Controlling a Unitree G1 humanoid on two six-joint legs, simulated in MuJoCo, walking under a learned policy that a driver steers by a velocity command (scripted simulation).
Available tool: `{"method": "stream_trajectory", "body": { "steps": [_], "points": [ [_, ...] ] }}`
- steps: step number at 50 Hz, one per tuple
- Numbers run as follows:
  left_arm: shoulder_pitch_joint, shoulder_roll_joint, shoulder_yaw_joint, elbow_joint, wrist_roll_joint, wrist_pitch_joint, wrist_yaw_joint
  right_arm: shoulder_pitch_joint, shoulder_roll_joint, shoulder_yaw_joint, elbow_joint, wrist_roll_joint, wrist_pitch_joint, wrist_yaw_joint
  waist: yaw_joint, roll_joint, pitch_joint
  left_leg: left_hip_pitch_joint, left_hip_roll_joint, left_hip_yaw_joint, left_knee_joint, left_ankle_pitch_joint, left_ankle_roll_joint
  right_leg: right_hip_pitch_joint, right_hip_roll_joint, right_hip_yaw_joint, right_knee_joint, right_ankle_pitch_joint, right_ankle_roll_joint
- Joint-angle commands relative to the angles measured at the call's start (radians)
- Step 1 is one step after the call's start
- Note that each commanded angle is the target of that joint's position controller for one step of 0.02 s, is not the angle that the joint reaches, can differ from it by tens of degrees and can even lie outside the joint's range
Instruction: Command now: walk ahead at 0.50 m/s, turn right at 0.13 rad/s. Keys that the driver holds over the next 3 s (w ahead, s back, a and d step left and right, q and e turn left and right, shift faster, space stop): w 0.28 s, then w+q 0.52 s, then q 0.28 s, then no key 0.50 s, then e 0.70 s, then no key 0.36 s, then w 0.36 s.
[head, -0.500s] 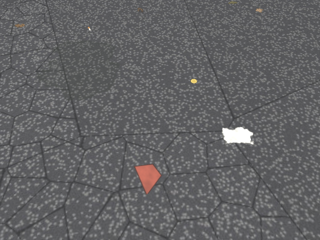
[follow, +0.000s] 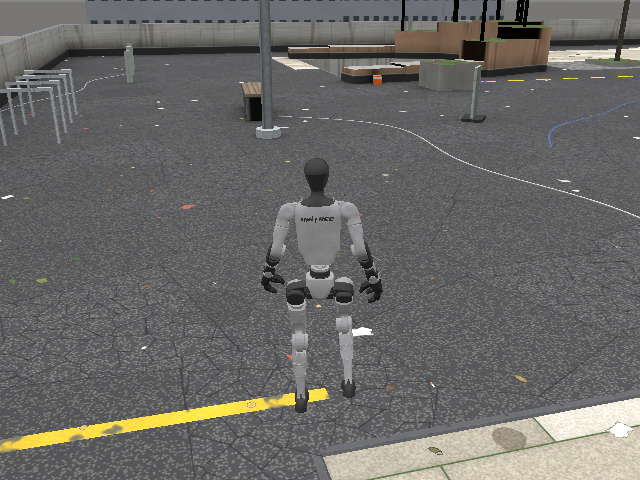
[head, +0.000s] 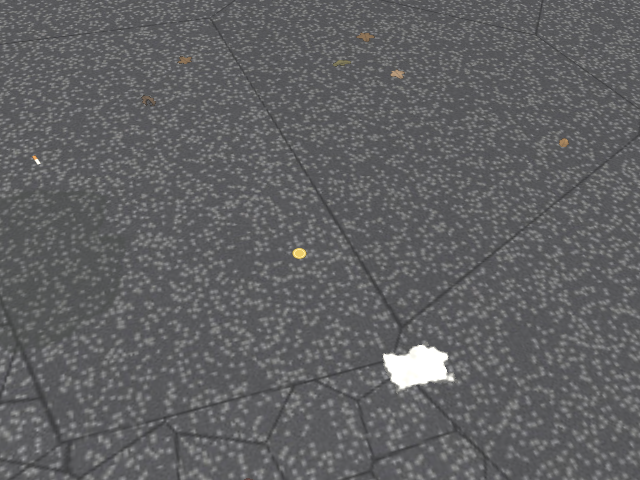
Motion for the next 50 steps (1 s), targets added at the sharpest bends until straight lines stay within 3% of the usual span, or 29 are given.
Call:
{"method": "stream_trajectory", "body": {
  "steps": [1, 6, 10, 12, 13, 14, 15, 16, 17, 18, 19, 20, 22, 24, 27, 31, 35, 38, 39, 40, 41, 42, 43, 44, 45, 46, 47, 48, 50],
  "points": [
    [-0.055, 0.032, 0.003, -0.083, 0.008, -0.019, -0.003, -0.03, -0.165, -0.039, -0.049, 0.009, -0.013, -0.007, 0.01, 0.127, 0.004, 0.086, 0.261, -0.237, -0.212, 0.165, 0.188, -0.109, -0.049, 0.012, -0.162, 0.107, 0.015],
    [-0.203, 0.02, -0.005, -0.106, -0.004, -0.033, -0.02, 0.034, -0.192, -0.04, 0.001, 0.023, 0.004, -0.01, -0.044, 0.124, 0.026, 0.093, 0.236, -0.137, -0.21, 0.203, 0.153, -0.015, -0.014, -0.029, -0.422, 0.319, 0.023],
    [-0.278, 0.037, 0.001, -0.138, -0.012, -0.042, -0.037, 0.078, -0.205, -0.043, 0.038, 0.028, 0.023, -0.012, -0.049, 0.129, 0.049, 0.192, 0.286, -0.155, -0.164, 0.244, 0.134, -0.007, 0.005, -0.031, -0.512, 0.269, -0.012],
    [-0.234, 0.062, 0.013, -0.131, -0.009, -0.045, -0.04, 0.065, -0.223, -0.048, 0.045, 0.029, 0.034, -0.017, -0.006, 0.139, 0.024, 0.226, 0.293, -0.146, -0.094, 0.389, 0.113, 0.083, 0.027, -0.049, -0.554, 0.218, -0.043],
    [-0.144, 0.086, 0.028, -0.105, -0.003, -0.045, -0.036, 0.048, -0.225, -0.048, 0.044, 0.031, 0.038, -0.02, 0.05, 0.131, -0.03, 0.213, 0.263, -0.109, 0.01, 0.539, 0.093, 0.224, 0.051, -0.073, -0.591, 0.23, -0.067],
    [0.0, 0.134, 0.052, -0.064, 0.002, -0.043, -0.027, 0.046, -0.203, -0.038, 0.038, 0.024, 0.038, -0.022, 0.116, 0.111, -0.129, 0.136, 0.215, -0.067, 0.187, 0.571, 0.065, 0.45, 0.031, -0.056, -0.584, 0.251, -0.101],
    [0.188, 0.216, 0.072, -0.039, 0.017, -0.036, -0.012, 0.044, -0.136, -0.011, 0.004, -0.006, 0.031, -0.023, 0.18, -0.031, -0.289, -0.091, 0.145, -0.029, 0.52, 0.24, 0.024, 0.76, -0.195, 0.198, -0.551, 0.293, -0.175],
    [0.2, 0.249, 0.076, -0.027, 0.017, -0.03, -0.018, 0.163, -0.052, 0.014, -0.001, 0.011, 0.013, -0.018, 0.117, -0.272, -0.383, -0.429, 0.0, -0.061, 0.796, -0.387, -0.019, 0.978, -0.372, 0.613, -0.67, 0.076, -0.309],
    [0.183, 0.151, 0.054, -0.03, 0.006, -0.029, -0.018, 0.088, -0.167, -0.014, 0.01, 0.035, 0.003, -0.014, 0.157, -0.132, -0.285, -0.533, 0.053, -0.147, 0.891, -0.377, -0.014, 0.9, -0.341, 0.592, -0.721, -0.052, -0.272],
    [0.125, 0.122, 0.042, -0.03, 0.002, -0.031, -0.015, 0.005, -0.193, -0.026, -0.014, 0.049, -0.002, -0.01, 0.144, -0.088, -0.156, -0.563, 0.092, -0.131, 0.882, -0.277, -0.009, 0.773, -0.309, 0.44, -0.745, -0.01, -0.235],
    [0.065, 0.101, 0.035, -0.031, 0.008, -0.034, -0.017, -0.031, -0.177, -0.025, -0.016, 0.042, 0.001, -0.013, 0.112, -0.023, -0.096, -0.526, 0.13, -0.112, 0.845, -0.196, -0.017, 0.654, -0.265, 0.341, -0.777, 0.072, -0.213],
    [0.022, 0.076, 0.029, -0.028, 0.013, -0.039, -0.021, -0.043, -0.165, -0.029, -0.017, 0.029, 0.009, -0.015, 0.085, -0.023, -0.046, -0.498, 0.153, -0.11, 0.801, -0.142, -0.027, 0.566, -0.23, 0.265, -0.813, 0.134, -0.204],
    [-0.013, 0.06, 0.03, -0.014, 0.021, -0.057, -0.022, -0.001, -0.124, -0.027, -0.002, 0.032, 0.033, -0.015, 0.041, -0.052, -0.029, -0.412, 0.175, -0.114, 0.776, -0.08, -0.044, 0.462, -0.202, 0.163, -0.875, 0.216, -0.198],
    [-0.018, 0.07, 0.036, 0.01, 0.021, -0.071, -0.019, -0.013, -0.101, -0.026, -0.008, 0.031, 0.05, -0.018, 0.027, -0.03, -0.001, -0.429, 0.176, -0.122, 0.749, -0.035, -0.059, 0.423, -0.202, 0.079, -0.907, 0.309, -0.201],
    [-0.001, 0.091, 0.045, 0.043, 0.026, -0.072, -0.008, -0.079, -0.089, -0.026, -0.034, 0.025, 0.053, -0.016, 0.038, -0.008, 0.025, -0.488, 0.171, -0.136, 0.621, 0.103, -0.07, 0.445, -0.193, -0.022, -0.923, 0.391, -0.193],
    [0.023, 0.12, 0.051, 0.071, 0.018, -0.063, 0.005, -0.206, -0.064, -0.013, -0.075, 0.021, 0.044, 0.009, 0.085, 0.009, 0.059, -0.447, 0.156, -0.058, 0.389, 0.271, -0.053, 0.47, -0.177, -0.138, -0.938, 0.401, -0.16],
    [0.091, 0.147, 0.062, 0.115, 0.0, -0.035, 0.011, -0.319, -0.061, -0.009, -0.142, 0.023, 0.045, 0.033, 0.121, 0.019, 0.093, -0.498, 0.145, -0.013, 0.275, 0.217, -0.016, 0.618, -0.225, -0.18, -0.891, 0.454, -0.145],
    [0.081, 0.179, 0.072, 0.12, -0.009, -0.01, 0.02, -0.312, -0.088, -0.023, -0.174, 0.023, 0.05, 0.048, 0.086, -0.016, 0.053, -0.419, 0.088, 0.058, 0.249, 0.073, 0.033, 0.693, -0.24, -0.22, -0.76, 0.781, -0.114],
    [0.072, 0.194, 0.076, 0.117, -0.01, -0.002, 0.025, -0.265, -0.11, -0.035, -0.172, 0.022, 0.054, 0.049, 0.053, -0.038, 0.011, -0.339, 0.05, 0.089, 0.256, 0.018, 0.054, 0.7, -0.237, -0.233, -0.668, 0.947, -0.102],
    [0.06, 0.202, 0.077, 0.113, -0.011, 0.007, 0.03, -0.156, -0.145, -0.057, -0.15, 0.024, 0.057, 0.046, -0.01, -0.04, -0.052, -0.194, 0.007, 0.109, 0.238, 0.0, 0.081, 0.673, -0.219, -0.25, -0.509, 1.039, -0.085],
    [0.044, 0.192, 0.071, 0.102, -0.013, 0.01, 0.036, 0.005, -0.204, -0.09, -0.112, 0.021, 0.06, 0.031, -0.098, -0.006, -0.127, 0.055, -0.018, 0.08, 0.159, 0.089, 0.12, 0.546, -0.171, -0.271, -0.269, 0.965, -0.041],
    [0.086, 0.107, 0.044, 0.064, 0.02, -0.003, 0.036, 0.084, -0.307, -0.116, -0.098, 0.015, 0.068, 0.006, -0.079, 0.193, -0.222, 0.382, 0.192, -0.261, 0.154, 0.272, 0.213, 0.207, -0.069, -0.269, 0.085, 0.385, 0.022],
    [0.141, 0.045, 0.013, 0.03, 0.026, -0.036, 0.02, 0.025, -0.35, -0.111, -0.147, 0.002, 0.057, 0.008, -0.001, 0.316, -0.387, 0.588, 0.423, -0.797, 0.025, 0.371, 0.418, -0.075, 0.134, -0.072, 0.388, -0.35, 0.07],
    [0.048, 0.143, 0.036, 0.028, -0.003, -0.056, 0.007, 0.013, -0.263, -0.089, -0.161, 0.002, 0.05, 0.015, -0.064, 0.152, -0.39, 0.566, 0.391, -0.679, 0.014, 0.469, 0.368, -0.133, 0.06, 0.073, 0.413, -0.314, 0.052],
    [-0.01, 0.139, 0.032, 0.004, -0.02, -0.064, 0.005, -0.029, -0.221, -0.077, -0.16, 0.006, 0.043, 0.015, -0.043, 0.119, -0.256, 0.435, 0.347, -0.503, 0.028, 0.563, 0.324, -0.153, 0.023, 0.054, 0.354, -0.245, 0.036],
    [-0.02, 0.126, 0.033, 0.013, -0.002, -0.063, 0.016, -0.08, -0.198, -0.073, -0.158, 0.019, 0.043, 0.013, -0.001, 0.029, -0.157, 0.291, 0.288, -0.397, 0.021, 0.584, 0.274, -0.139, -0.016, 0.037, 0.265, -0.185, 0.04],
    [-0.021, 0.141, 0.042, 0.016, 0.015, -0.052, 0.026, -0.126, -0.169, -0.065, -0.169, 0.024, 0.047, 0.006, 0.029, 0.034, -0.113, 0.18, 0.256, -0.341, -0.005, 0.58, 0.249, -0.094, -0.041, 0.031, 0.194, -0.142, 0.045],
    [-0.012, 0.143, 0.045, 0.014, 0.017, -0.035, 0.027, -0.146, -0.168, -0.063, -0.181, 0.009, 0.051, 0.002, 0.055, 0.065, -0.096, 0.084, 0.238, -0.321, -0.027, 0.627, 0.242, -0.027, -0.043, 0.033, 0.174, -0.114, 0.051],
    [0.022, 0.111, 0.038, 0.019, 0.023, -0.012, 0.032, -0.159, -0.187, -0.07, -0.178, -0.001, 0.052, -0.005, 0.08, 0.083, -0.106, 0.006, 0.217, -0.281, -0.039, 0.722, 0.251, 0.016, -0.025, 0.019, 0.103, -0.078, 0.081]
  ]
}}
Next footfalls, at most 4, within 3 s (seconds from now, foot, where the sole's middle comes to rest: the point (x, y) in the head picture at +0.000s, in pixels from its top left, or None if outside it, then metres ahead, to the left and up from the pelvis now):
0.28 right None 0.32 -0.15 -0.78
0.82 left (251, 439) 0.59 0.12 -0.78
1.30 right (314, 357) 0.78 -0.02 -0.78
1.58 left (224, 438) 0.59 0.18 -0.78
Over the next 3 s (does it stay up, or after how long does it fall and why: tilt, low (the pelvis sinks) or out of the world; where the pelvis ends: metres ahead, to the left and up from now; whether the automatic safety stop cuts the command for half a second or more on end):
stays up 0.70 0.10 -0.01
